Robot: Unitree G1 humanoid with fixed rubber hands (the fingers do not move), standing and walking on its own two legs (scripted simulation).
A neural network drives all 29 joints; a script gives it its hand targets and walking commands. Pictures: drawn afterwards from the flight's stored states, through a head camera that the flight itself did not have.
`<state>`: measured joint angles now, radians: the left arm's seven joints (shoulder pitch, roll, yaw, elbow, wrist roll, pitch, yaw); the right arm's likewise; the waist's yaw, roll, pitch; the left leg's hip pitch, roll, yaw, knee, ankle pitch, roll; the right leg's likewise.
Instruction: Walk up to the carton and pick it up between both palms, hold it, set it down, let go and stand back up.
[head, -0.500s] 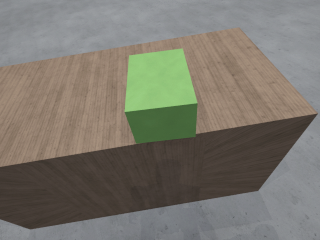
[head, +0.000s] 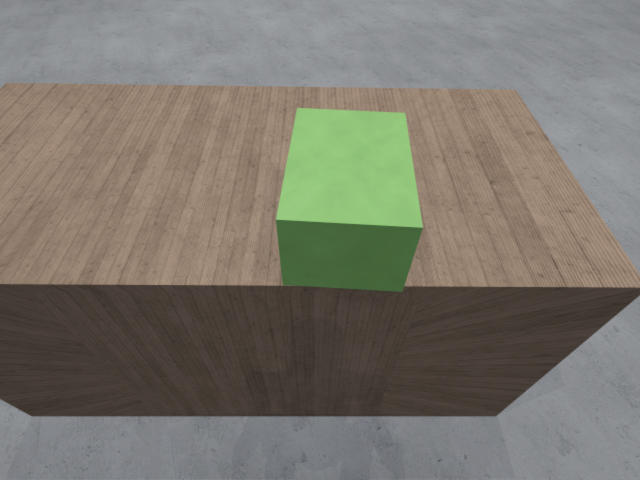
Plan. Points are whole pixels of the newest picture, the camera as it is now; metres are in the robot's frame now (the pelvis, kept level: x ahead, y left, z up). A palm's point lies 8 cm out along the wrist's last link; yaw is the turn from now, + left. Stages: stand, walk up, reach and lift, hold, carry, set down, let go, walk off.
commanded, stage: walk up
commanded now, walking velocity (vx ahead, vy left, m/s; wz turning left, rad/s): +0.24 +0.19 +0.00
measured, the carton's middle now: (346, 194) +0.57 +0.02 +0.02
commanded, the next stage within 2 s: stand in 2.00 s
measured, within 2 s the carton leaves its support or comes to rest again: neither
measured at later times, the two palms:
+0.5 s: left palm out of the picture +0.08 +0.37 -0.17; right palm out of the picture +0.10 -0.07 -0.11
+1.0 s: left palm (88, 452) +0.17 +0.36 -0.15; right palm out of the picture +0.05 -0.12 -0.12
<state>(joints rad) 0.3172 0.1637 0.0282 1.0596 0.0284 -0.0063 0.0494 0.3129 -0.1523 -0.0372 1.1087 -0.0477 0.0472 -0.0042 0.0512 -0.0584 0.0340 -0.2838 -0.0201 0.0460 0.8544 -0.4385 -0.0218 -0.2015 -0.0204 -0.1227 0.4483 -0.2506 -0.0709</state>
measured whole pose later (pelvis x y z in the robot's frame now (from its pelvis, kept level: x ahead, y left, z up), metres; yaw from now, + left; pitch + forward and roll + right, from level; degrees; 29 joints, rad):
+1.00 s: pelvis +0.10 +0.12 +0.00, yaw -1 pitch +0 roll -2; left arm 0.15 0.25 0.06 1.03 0.03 0.10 0.00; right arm 0.38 -0.15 -0.03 1.00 -0.04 -0.02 -0.05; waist -0.05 -0.05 0.05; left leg -0.22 0.09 0.09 0.44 -0.23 -0.01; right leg -0.46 -0.05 0.04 0.96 -0.29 0.08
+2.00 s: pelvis +0.07 +0.04 +0.00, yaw -2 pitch -1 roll +0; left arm 0.30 0.11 -0.01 1.15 0.00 0.00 0.03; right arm 0.32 -0.10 0.00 1.15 0.00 -0.01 -0.04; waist 0.02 -0.01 0.04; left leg -0.09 -0.04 0.05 0.34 -0.23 0.04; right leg -0.20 0.01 0.00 0.39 -0.17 -0.02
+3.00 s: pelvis +0.11 +0.07 +0.00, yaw -1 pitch -1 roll +0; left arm 0.30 0.10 -0.02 1.20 0.00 0.00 0.05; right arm 0.38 -0.08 0.01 1.14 -0.01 -0.03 -0.05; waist 0.01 -0.01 0.02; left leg -0.04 -0.07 0.04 0.33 -0.28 0.09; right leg -0.16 -0.02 0.00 0.40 -0.24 0.03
